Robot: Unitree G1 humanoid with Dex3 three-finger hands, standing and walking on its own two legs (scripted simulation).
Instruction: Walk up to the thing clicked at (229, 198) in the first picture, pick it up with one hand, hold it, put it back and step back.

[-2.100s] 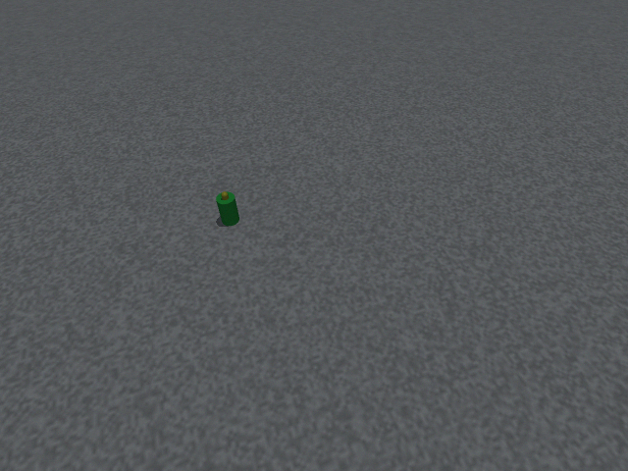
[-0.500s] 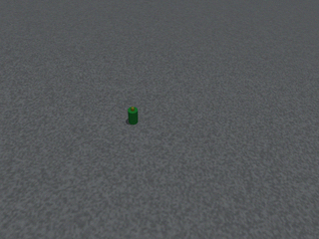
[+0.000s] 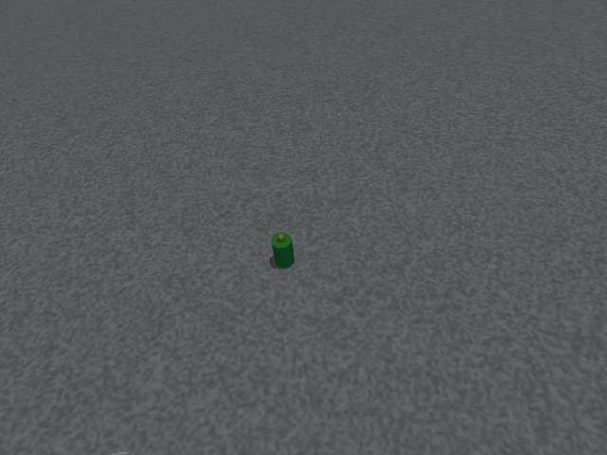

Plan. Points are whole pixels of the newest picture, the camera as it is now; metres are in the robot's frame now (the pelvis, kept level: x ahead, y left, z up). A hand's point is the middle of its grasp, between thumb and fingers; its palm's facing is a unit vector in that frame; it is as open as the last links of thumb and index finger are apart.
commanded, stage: walk up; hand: left
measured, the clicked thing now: (282, 248) +0.99 +0.18 -0.69
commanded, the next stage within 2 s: none
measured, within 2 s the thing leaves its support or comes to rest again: neither
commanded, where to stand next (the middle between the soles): +0.66 -0.03 m, yaw +0 degrees
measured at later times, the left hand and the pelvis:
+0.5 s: hand (148, 388) +0.27 +0.30 -0.14, palm faces -0.08 -0.94 -0.33, open 7.4 cm; pelvis +0.22 +0.02 +0.00, yaw -1 degrees
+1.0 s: hand (197, 284) +0.46 +0.26 -0.14, palm faces -0.02 -0.93 -0.36, open 7.4 cm; pelvis +0.42 -0.02 -0.01, yaw +0 degrees
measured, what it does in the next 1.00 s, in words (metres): walks ahead: left foot, then right foot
